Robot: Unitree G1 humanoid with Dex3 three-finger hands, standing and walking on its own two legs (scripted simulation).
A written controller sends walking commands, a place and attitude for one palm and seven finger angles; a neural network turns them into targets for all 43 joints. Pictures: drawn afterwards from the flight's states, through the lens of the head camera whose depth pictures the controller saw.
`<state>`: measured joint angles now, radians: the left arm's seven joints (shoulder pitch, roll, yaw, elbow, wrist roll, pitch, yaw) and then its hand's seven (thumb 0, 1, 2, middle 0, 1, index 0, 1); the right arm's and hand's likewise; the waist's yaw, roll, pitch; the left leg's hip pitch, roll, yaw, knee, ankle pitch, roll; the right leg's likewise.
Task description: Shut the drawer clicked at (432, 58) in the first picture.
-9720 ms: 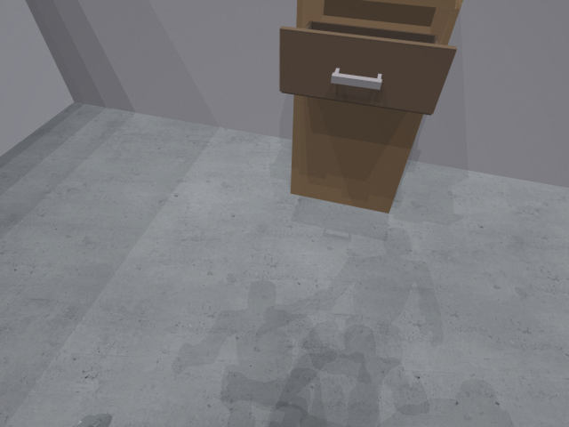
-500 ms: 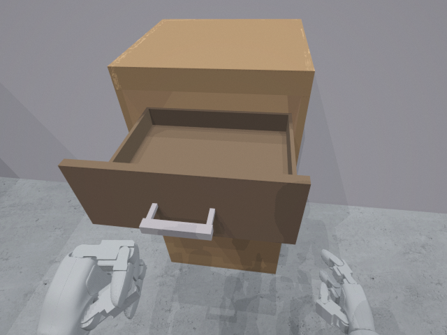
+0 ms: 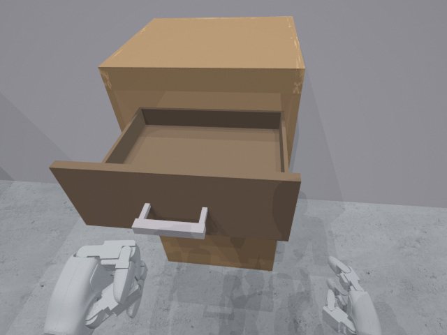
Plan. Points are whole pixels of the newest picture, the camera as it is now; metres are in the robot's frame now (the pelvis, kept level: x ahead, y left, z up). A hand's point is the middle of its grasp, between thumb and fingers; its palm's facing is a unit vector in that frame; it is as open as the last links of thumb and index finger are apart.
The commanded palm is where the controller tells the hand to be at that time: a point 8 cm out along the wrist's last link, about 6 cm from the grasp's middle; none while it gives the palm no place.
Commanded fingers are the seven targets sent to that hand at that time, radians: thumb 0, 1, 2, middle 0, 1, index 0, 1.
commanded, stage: bring the fist close to the handle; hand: left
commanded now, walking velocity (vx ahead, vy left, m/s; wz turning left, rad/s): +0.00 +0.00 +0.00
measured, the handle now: (172, 219) +0.31 +0.13 +0.07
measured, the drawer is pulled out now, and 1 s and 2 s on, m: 0.30 0.30 0.29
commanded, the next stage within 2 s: push the drawer shut in 1.32 s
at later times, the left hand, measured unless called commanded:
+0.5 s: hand (156, 276) +0.18 +0.12 +0.11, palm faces -0.03 -1.00 -0.03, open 3.2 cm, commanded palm +0.15 +0.17 +0.11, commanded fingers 0.00 0.90 0.90 -1.40 -1.60 -1.40 -1.60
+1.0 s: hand (178, 268) +0.22 +0.10 +0.06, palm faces -0.04 -1.00 -0.02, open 3.2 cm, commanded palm +0.19 +0.16 +0.07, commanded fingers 0.00 0.90 0.90 -1.40 -1.60 -1.40 -1.60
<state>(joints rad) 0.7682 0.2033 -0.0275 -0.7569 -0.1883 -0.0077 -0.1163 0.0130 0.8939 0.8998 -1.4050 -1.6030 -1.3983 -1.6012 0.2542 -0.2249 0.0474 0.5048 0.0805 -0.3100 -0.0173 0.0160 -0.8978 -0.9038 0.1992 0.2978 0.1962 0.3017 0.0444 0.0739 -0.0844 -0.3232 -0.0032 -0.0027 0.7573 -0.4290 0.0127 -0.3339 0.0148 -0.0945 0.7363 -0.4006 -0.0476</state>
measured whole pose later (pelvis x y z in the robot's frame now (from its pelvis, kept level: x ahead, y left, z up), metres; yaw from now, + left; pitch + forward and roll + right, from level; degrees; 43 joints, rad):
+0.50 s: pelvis +0.00 +0.00 -0.01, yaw +0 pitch +4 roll +0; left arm 0.63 0.15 -0.06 -0.49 -0.17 -0.12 -0.10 0.01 0.90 0.90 -1.40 -1.60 -1.40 -1.60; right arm 0.26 -0.24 0.04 0.50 0.05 -0.27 -0.02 0.02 -0.90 -0.90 0.20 0.30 0.20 0.30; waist 0.02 0.06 -0.08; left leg -0.43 -0.01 0.00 0.82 -0.45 0.01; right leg -0.45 0.00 -0.10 0.81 -0.43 -0.05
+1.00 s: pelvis +0.01 +0.00 -0.02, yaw +0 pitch +9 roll +0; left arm 0.51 0.12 -0.12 -0.30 -0.11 -0.23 -0.01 0.01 0.90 0.90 -1.40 -1.60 -1.40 -1.60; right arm 0.27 -0.25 0.03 0.46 0.03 -0.19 0.00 0.01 -0.90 -0.90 0.20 0.30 0.20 0.30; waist -0.01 0.05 -0.09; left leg -0.57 -0.01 0.01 0.91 -0.50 0.01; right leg -0.59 0.00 -0.09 0.90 -0.47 -0.05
